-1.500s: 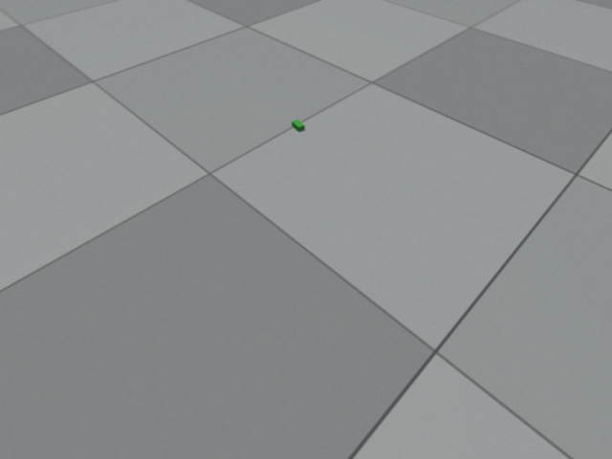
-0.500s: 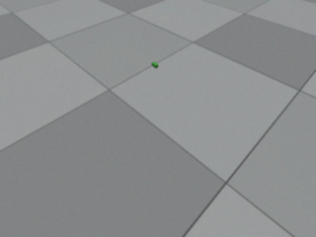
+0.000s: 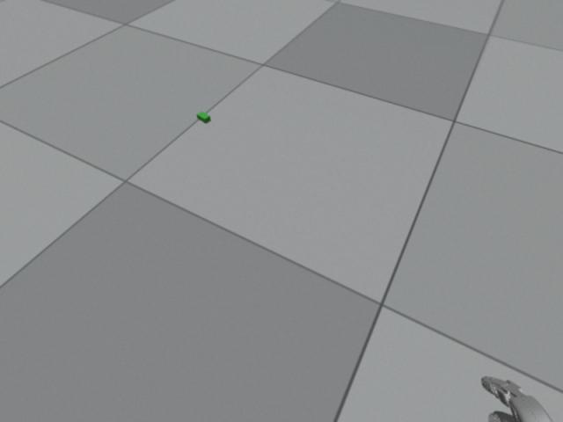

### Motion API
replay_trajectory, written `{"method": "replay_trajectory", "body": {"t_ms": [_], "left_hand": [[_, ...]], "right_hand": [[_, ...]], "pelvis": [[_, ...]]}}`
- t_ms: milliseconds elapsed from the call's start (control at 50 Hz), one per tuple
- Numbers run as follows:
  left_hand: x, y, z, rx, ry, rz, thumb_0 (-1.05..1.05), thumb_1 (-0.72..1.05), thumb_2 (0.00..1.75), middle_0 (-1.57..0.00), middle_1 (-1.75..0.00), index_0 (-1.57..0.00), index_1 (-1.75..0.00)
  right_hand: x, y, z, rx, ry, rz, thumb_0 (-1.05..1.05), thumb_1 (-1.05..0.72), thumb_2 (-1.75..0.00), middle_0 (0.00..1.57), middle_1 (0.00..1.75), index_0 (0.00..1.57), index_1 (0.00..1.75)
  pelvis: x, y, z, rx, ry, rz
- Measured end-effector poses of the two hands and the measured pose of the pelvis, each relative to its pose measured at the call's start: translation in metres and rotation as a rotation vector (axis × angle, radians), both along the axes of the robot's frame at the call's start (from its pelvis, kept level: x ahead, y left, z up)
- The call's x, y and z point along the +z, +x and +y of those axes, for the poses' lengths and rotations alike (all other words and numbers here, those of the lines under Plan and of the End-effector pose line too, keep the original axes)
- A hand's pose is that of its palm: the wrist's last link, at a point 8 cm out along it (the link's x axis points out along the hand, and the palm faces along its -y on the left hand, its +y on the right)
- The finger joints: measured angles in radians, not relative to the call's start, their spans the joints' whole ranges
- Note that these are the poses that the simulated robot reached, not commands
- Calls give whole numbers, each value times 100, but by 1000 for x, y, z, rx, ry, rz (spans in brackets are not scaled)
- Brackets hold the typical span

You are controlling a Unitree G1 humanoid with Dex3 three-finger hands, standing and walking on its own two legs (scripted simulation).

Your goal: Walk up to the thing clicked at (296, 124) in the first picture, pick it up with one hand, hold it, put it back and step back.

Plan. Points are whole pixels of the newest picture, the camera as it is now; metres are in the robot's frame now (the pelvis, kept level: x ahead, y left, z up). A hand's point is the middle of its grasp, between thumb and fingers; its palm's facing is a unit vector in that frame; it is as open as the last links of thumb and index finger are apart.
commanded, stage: walk up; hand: left
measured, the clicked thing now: (203, 117) +1.79 +0.43 -0.75
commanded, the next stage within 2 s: none
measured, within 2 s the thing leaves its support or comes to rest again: neither
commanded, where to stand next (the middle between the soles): +1.35 +0.53 m, yaw -46 degrees
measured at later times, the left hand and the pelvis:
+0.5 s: hand (148, 262) +0.43 +0.27 -0.12, palm faces -0.24 -0.87 -0.43, open 7.4 cm; pelvis +0.23 +0.04 -0.01, yaw -14 degrees
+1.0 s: hand (127, 171) +0.70 +0.38 -0.13, palm faces -0.46 -0.74 -0.49, open 7.4 cm; pelvis +0.50 +0.15 +0.00, yaw -26 degrees
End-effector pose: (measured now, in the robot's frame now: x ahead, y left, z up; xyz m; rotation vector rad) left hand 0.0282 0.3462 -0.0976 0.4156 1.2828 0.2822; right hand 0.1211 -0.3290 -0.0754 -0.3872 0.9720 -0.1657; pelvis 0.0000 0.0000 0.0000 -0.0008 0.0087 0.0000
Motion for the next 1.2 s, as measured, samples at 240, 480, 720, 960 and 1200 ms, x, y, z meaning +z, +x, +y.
{"method": "replay_trajectory", "body": {"t_ms": [240, 480, 720, 960, 1200], "left_hand": [[36, 232, 12, -271, -6, -177, 1, 90, 90, -20, -30, -20, -30], [20, 396, -40, -381, -69, -320, 0, 90, 90, -21, -30, -21, -30], [-23, 494, 66, -426, -3, -111, 1, 89, 90, -21, -30, -21, -31], [5, 657, 77, -555, 11, -84, 1, 90, 90, -21, -30, -20, -30], [23, 774, 81, -570, 77, -236, 0, 90, 90, -21, -30, -21, -30]], "right_hand": [[-23, -53, 37, -290, 82, 187, 1, -90, -90, 20, 30, 21, 30], [-49, 58, 58, -345, 129, 203, 2, -91, -90, 20, 30, 21, 30], [-23, 238, 83, -350, 13, 2, 1, -91, -90, 20, 30, 21, 30], [-24, 251, 169, -557, 83, 162, 1, -90, -90, 20, 30, 21, 30], [-71, 358, 186, -554, 159, 185, 1, -91, -90, 20, 30, 21, 30]], "pelvis": [[8, 104, 34, -134, 8, -13], [-7, 225, 38, -243, -43, -35], [-29, 371, 108, -344, -38, -22], [-2, 478, 145, -446, 0, -12], [-21, 581, 157, -498, -48, -24]]}}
